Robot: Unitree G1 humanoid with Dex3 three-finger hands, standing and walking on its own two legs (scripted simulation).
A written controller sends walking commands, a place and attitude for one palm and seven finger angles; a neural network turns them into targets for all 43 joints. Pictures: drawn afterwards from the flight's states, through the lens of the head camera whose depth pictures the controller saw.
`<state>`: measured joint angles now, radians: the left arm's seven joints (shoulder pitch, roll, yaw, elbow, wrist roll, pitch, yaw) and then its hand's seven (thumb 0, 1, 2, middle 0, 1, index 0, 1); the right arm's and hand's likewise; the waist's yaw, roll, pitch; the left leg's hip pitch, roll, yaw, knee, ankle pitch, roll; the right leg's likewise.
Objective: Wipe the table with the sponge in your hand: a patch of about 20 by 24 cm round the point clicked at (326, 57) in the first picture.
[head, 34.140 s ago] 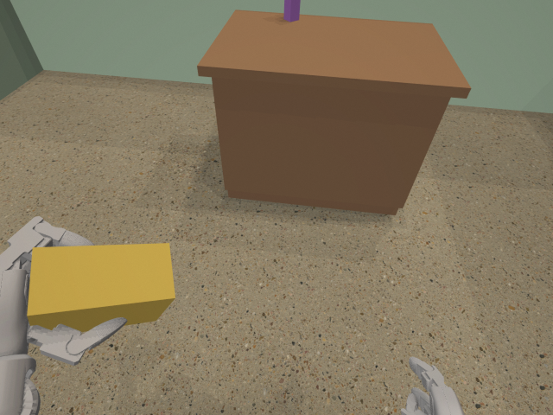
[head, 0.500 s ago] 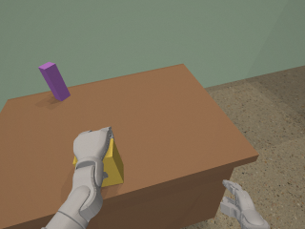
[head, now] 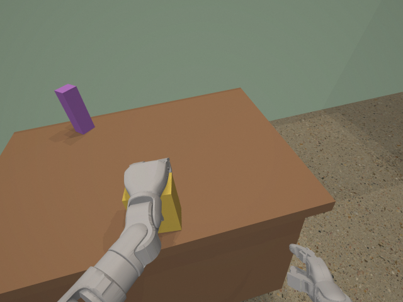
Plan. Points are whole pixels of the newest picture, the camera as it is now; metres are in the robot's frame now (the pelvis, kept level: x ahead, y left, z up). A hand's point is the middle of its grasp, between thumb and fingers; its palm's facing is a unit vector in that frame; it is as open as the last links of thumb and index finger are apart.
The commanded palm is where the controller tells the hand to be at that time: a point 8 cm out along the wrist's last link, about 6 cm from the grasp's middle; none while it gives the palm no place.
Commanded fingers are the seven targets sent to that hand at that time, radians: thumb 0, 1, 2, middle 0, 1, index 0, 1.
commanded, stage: slide across to the third lane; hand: left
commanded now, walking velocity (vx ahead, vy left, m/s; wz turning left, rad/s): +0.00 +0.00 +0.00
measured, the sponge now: (157, 210) +0.32 +0.16 +0.01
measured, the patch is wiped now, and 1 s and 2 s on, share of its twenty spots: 0.75 0.80 0.95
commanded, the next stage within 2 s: wipe forward along the third lane in 0.04 s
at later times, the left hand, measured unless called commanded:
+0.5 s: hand (158, 186) +0.34 +0.15 +0.07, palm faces -0.02 -0.06 -1.00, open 10.6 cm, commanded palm +0.33 +0.15 +0.10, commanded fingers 0.00 0.10 1.30 -1.20 -1.60 -1.20 -1.60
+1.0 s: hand (159, 168) +0.40 +0.17 +0.07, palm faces -0.07 -0.03 -1.00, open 10.6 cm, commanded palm +0.38 +0.17 +0.10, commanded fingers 0.00 0.10 1.30 -1.20 -1.60 -1.20 -1.60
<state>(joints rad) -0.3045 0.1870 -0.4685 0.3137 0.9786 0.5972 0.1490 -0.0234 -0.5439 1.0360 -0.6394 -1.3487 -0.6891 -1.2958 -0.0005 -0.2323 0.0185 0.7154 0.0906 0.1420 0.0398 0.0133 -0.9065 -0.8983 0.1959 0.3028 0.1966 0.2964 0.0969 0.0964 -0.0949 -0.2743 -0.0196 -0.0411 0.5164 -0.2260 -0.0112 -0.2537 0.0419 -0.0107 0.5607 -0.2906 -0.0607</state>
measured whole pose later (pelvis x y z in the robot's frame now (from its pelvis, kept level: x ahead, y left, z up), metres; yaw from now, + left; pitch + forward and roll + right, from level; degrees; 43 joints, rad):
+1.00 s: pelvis +0.00 -0.01 +0.00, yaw -1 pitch +5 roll +1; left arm -0.64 0.23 -0.26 0.81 0.97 0.45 0.15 -0.01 -0.59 1.05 -0.70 -1.29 -0.75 -1.24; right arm 0.15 -0.27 0.00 0.75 0.09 0.15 -0.07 0.01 -0.91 -0.90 0.20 0.30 0.20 0.30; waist 0.01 0.07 -0.13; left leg -0.40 0.01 -0.04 0.53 -0.22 -0.01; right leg -0.38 0.07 -0.01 0.56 -0.27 -0.08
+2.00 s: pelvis +0.01 +0.02 +0.00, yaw -2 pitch +12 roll -1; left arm -0.88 0.30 -0.17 1.09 1.01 0.39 0.22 0.01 -0.59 1.05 -0.70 -1.31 -0.74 -1.27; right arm 0.24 -0.25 -0.01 0.75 0.06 0.14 -0.03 0.01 -0.91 -0.90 0.20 0.30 0.20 0.30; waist -0.06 0.05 -0.16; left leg -0.53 0.00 -0.01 0.58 -0.25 0.01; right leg -0.49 0.07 0.02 0.54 -0.26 -0.03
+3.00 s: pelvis +0.04 +0.02 +0.00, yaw -1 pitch +3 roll +0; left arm -0.36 0.20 -0.45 0.36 0.99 0.66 0.15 0.00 -0.51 1.03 -0.59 -1.40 -0.65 -1.34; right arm 0.01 -0.24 0.04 0.66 0.10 0.25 0.05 0.01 -0.91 -0.90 0.20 0.30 0.20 0.30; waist 0.06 0.07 -0.13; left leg -0.28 -0.02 -0.02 0.52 -0.28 0.02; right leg -0.24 0.04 0.02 0.51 -0.31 -0.04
